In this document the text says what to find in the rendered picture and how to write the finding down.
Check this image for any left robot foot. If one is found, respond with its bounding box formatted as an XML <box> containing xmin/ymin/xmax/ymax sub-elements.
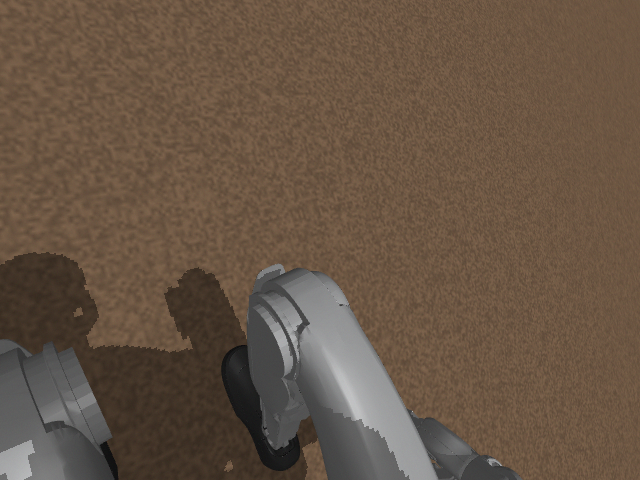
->
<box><xmin>100</xmin><ymin>441</ymin><xmax>118</xmax><ymax>480</ymax></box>

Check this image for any right robot foot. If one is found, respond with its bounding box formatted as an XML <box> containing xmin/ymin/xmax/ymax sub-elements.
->
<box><xmin>221</xmin><ymin>345</ymin><xmax>300</xmax><ymax>471</ymax></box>

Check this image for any right robot arm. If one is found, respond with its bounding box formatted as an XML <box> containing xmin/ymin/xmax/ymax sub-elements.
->
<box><xmin>461</xmin><ymin>455</ymin><xmax>523</xmax><ymax>480</ymax></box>

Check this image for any right robot hand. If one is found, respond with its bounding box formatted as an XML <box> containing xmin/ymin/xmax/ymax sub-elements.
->
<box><xmin>406</xmin><ymin>408</ymin><xmax>480</xmax><ymax>480</ymax></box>

